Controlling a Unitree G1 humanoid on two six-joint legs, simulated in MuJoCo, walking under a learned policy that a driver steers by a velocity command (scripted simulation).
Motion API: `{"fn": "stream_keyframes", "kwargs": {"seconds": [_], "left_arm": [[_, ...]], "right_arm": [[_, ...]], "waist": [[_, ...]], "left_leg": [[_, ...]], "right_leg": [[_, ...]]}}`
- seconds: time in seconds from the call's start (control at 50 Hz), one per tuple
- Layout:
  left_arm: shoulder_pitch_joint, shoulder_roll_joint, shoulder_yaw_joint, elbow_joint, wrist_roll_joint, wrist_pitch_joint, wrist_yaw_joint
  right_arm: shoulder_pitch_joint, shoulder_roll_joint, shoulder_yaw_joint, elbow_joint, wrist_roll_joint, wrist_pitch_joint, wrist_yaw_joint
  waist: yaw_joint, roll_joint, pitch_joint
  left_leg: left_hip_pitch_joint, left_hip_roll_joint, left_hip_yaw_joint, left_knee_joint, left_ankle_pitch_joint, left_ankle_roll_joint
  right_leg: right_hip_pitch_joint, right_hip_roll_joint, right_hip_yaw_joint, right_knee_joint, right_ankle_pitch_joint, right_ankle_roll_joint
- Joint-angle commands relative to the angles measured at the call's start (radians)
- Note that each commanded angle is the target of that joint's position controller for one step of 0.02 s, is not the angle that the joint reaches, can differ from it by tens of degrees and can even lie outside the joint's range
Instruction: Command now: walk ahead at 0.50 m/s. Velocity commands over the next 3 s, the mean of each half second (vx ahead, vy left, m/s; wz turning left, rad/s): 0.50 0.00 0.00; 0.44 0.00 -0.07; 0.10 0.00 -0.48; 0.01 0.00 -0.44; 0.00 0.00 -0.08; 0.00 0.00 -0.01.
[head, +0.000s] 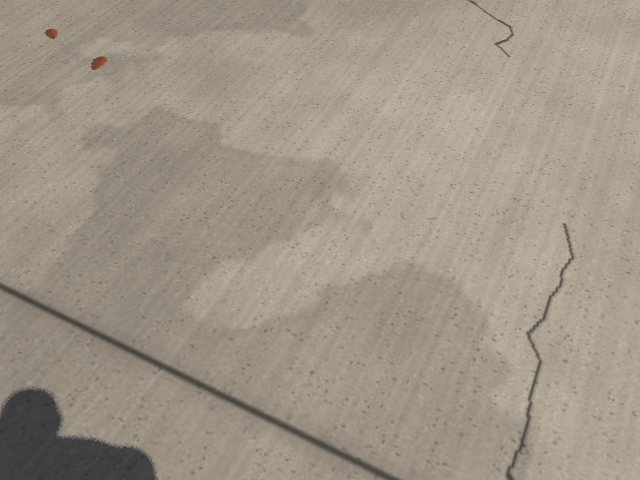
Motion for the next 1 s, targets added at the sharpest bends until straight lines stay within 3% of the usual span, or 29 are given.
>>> {"fn": "stream_keyframes", "kwargs": {"seconds": [0.02,0.06,0.1,0.12,0.14,0.16,0.18,0.2,0.22,0.24,0.26,0.3,0.32,0.36,0.42,0.5,0.6,0.66,0.68,0.7,0.72,0.74,0.76,0.78,0.8,0.82,0.86,0.92,1.0], "left_arm": [[-0.139,0.043,-0.001,-0.089,-0.006,-0.018,-0.017],[-0.159,0.054,-0.001,-0.107,-0.008,-0.025,-0.029],[-0.11,0.083,0.009,-0.102,-0.009,-0.031,-0.036],[-0.033,0.109,0.023,-0.084,-0.007,-0.033,-0.034],[0.13,0.152,0.048,-0.032,-0.004,-0.033,-0.029],[0.319,0.227,0.071,0.01,0.008,-0.031,-0.02],[0.4,0.302,0.086,0.038,0.01,-0.027,-0.024],[0.39,0.206,0.057,0.033,0.002,-0.027,-0.024],[0.296,0.161,0.043,0.016,-0.001,-0.03,-0.02],[0.209,0.133,0.033,-0.007,0.005,-0.031,-0.018],[0.152,0.104,0.024,-0.013,0.015,-0.033,-0.021],[0.135,0.074,0.014,-0.003,0.026,-0.038,-0.025],[0.15,0.083,0.016,0.007,0.021,-0.04,-0.024],[0.178,0.118,0.024,0.021,0.019,-0.043,-0.013],[0.22,0.135,0.027,0.036,0.015,-0.035,0.005],[0.278,0.141,0.025,0.057,0.005,-0.028,0.013],[0.356,0.152,0.032,0.101,-0.003,-0.008,0.016],[0.331,0.173,0.042,0.103,-0.006,0.006,0.021],[0.304,0.177,0.043,0.097,-0.008,0.01,0.022],[0.291,0.154,0.034,0.091,-0.005,0.014,0.022],[0.301,0.12,0.017,0.066,0.014,0.014,0.022],[0.422,-0.017,-0.021,0.067,0.011,-0.009,0.01],[0.354,0.086,0.001,0.072,-0.011,-0.032,0.005],[0.261,0.136,0.015,0.04,-0.032,-0.046,0.003],[0.211,0.134,0.015,0.03,-0.03,-0.049,0.01],[0.188,0.128,0.023,0.028,-0.014,-0.044,0.016],[0.247,0.087,0.025,0.051,-0.013,-0.011,0.021],[0.249,0.056,0.026,0.049,-0.009,0.019,0.03],[0.136,0.048,0.02,-0.004,0.005,0.027,0.016]], "right_arm": [[0.053,-0.164,-0.035,-0.015,0.007,0.001,-0.009],[0.058,-0.171,-0.041,-0.004,0.011,0.011,-0.014],[0.035,-0.186,-0.048,-0.006,0.012,0.02,-0.016],[0.011,-0.193,-0.05,-0.012,0.012,0.025,-0.017],[-0.005,-0.174,-0.042,-0.017,0.01,0.03,-0.016],[0.004,-0.143,-0.026,-0.04,-0.005,0.031,-0.015],[0.135,0.002,0.016,-0.045,-0.006,0.007,-0.002],[0.078,-0.087,-0.002,-0.035,0.018,-0.02,0.004],[-0.024,-0.15,-0.018,-0.069,0.041,-0.036,0.006],[-0.087,-0.155,-0.019,-0.084,0.039,-0.041,-0.001],[-0.119,-0.15,-0.027,-0.088,0.022,-0.035,-0.008],[-0.075,-0.11,-0.031,-0.079,0.014,-0.007,-0.011],[-0.064,-0.09,-0.029,-0.076,0.014,0.004,-0.013],[-0.111,-0.086,-0.031,-0.094,0.007,0.016,-0.016],[-0.219,-0.088,-0.033,-0.128,-0.002,0.017,-0.013],[-0.354,-0.067,-0.022,-0.16,0.005,0.009,0.002],[-0.476,-0.075,-0.012,-0.209,0.015,-0.001,0.028],[-0.426,-0.113,-0.024,-0.21,0.017,-0.01,0.04],[-0.339,-0.139,-0.038,-0.187,0.014,-0.012,0.039],[-0.171,-0.186,-0.064,-0.133,0.01,-0.012,0.033],[0.017,-0.265,-0.086,-0.095,-0.003,-0.01,0.022],[0.066,-0.315,-0.093,-0.07,-0.001,-0.006,0.03],[0.05,-0.218,-0.064,-0.079,0.004,-0.008,0.031],[-0.038,-0.179,-0.052,-0.096,0.005,-0.012,0.028],[-0.122,-0.159,-0.043,-0.116,-0.001,-0.013,0.028],[-0.171,-0.134,-0.036,-0.122,-0.011,-0.015,0.031],[-0.202,-0.1,-0.026,-0.115,-0.026,-0.022,0.033],[-0.181,-0.131,-0.031,-0.086,-0.036,-0.027,0.015],[-0.211,-0.161,-0.034,-0.092,-0.031,-0.006,-0.02]], "waist": [[-0.01,0.1,0.101],[-0.001,0.106,0.105],[0.038,0.125,0.071],[0.085,0.139,0.021],[0.162,0.125,-0.073],[0.22,0.028,-0.222],[0.153,-0.245,-0.36],[0.183,-0.182,-0.368],[0.173,-0.136,-0.218],[0.144,-0.042,-0.141],[0.114,0.001,-0.077],[0.06,-0.027,-0.052],[0.05,-0.027,-0.038],[0.048,-0.014,0.0],[0.07,-0.002,0.03],[0.112,-0.013,0.06],[0.146,-0.018,0.099],[0.095,-0.046,0.063],[0.042,-0.054,0.009],[-0.032,-0.036,-0.091],[-0.085,0.085,-0.244],[-0.014,0.35,-0.358],[-0.048,0.248,-0.331],[-0.035,0.205,-0.198],[-0.003,0.118,-0.122],[0.025,0.089,-0.066],[0.08,0.114,-0.041],[0.105,0.11,-0.014],[0.09,0.12,-0.012]], "left_leg": [[-0.001,0.289,-0.118,-0.05,0.241,0.143],[0.064,0.321,-0.126,-0.008,0.285,0.133],[0.095,0.332,-0.122,0.061,0.436,0.113],[0.089,0.316,-0.103,0.15,0.609,0.099],[0.035,0.262,-0.063,0.337,0.707,0.072],[-0.176,0.2,-0.018,0.646,0.474,0.035],[-0.586,0.004,-0.041,1.016,-0.196,-0.033],[-0.707,0.028,-0.186,1.152,-0.346,-0.017],[-0.782,0.083,-0.175,1.178,-0.278,0.002],[-0.752,0.139,-0.147,1.135,-0.182,0.007],[-0.705,0.172,-0.136,1.067,-0.123,0.004],[-0.599,0.207,-0.143,0.989,-0.071,0.004],[-0.589,0.213,-0.136,0.954,-0.065,0.0],[-0.634,0.221,-0.126,0.872,0.0,-0.019],[-0.705,0.219,-0.117,0.699,0.166,-0.041],[-0.659,0.175,-0.073,0.476,0.33,-0.043],[-0.688,0.15,-0.067,0.352,0.268,-0.021],[-0.579,0.116,-0.046,0.314,0.16,0.019],[-0.445,0.081,-0.015,0.296,0.152,0.039],[-0.212,0.063,-0.004,0.296,0.172,0.068],[0.106,0.253,-0.224,0.321,0.184,0.136],[0.409,0.457,-0.702,0.189,-0.025,0.287],[0.383,0.434,-0.757,0.121,-0.128,0.249],[0.261,0.405,-0.612,0.107,-0.085,0.206],[0.112,0.372,-0.498,0.083,0.023,0.187],[-0.014,0.341,-0.418,0.052,0.105,0.181],[-0.14,0.31,-0.283,0.019,0.354,0.167],[-0.203,0.299,-0.123,0.018,0.667,0.17],[-0.209,0.257,0.027,0.016,0.681,0.133]], "right_leg": [[-0.022,0.025,-0.022,-0.082,0.004,-0.01],[-0.023,0.031,-0.018,-0.115,-0.061,-0.033],[0.075,0.06,-0.039,-0.137,-0.135,-0.06],[0.2,0.095,-0.07,-0.146,-0.154,-0.079],[0.422,0.125,-0.091,-0.152,-0.138,-0.107],[0.743,-0.037,0.095,-0.123,-0.123,-0.171],[1.092,-0.27,0.592,-0.241,-0.311,-0.342],[1.092,-0.265,0.708,-0.337,-0.41,-0.324],[0.969,-0.234,0.554,-0.345,-0.37,-0.272],[0.817,-0.199,0.428,-0.365,-0.271,-0.245],[0.675,-0.165,0.338,-0.395,-0.18,-0.23],[0.549,-0.125,0.249,-0.454,-0.133,-0.22],[0.52,-0.119,0.219,-0.478,-0.119,-0.228],[0.497,-0.117,0.174,-0.516,-0.088,-0.237],[0.528,-0.1,0.117,-0.538,-0.064,-0.22],[0.548,-0.062,0.038,-0.544,-0.07,-0.182],[0.704,-0.123,0.042,-0.482,-0.054,-0.176],[0.765,-0.151,0.044,-0.387,0.137,-0.148],[0.756,-0.129,0.019,-0.29,0.305,-0.131],[0.691,-0.075,-0.021,-0.1,0.376,-0.104],[0.471,-0.01,-0.07,0.226,0.099,-0.065],[0.079,0.181,-0.034,0.552,-0.589,-0.008],[-0.03,0.135,0.101,0.671,-0.658,-0.028],[-0.091,0.086,0.083,0.684,-0.573,-0.047],[-0.055,0.033,0.054,0.643,-0.477,-0.048],[-0.012,0.002,0.048,0.586,-0.42,-0.045],[0.11,-0.019,0.055,0.53,-0.391,-0.033],[0.117,0.006,0.058,0.439,-0.34,-0.002],[0.149,0.028,0.013,0.17,-0.114,0.012]]}}
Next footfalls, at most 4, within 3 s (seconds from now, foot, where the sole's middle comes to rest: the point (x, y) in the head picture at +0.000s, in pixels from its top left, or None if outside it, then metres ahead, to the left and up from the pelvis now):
0.16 right None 0.28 -0.15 -0.78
0.70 left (265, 442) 0.59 0.10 -0.78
1.22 right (361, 367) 0.76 -0.13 -0.78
1.66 left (266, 357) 0.79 0.09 -0.78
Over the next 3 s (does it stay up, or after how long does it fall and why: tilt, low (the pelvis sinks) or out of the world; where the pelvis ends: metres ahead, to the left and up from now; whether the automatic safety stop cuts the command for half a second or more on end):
stays up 0.69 -0.02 -0.01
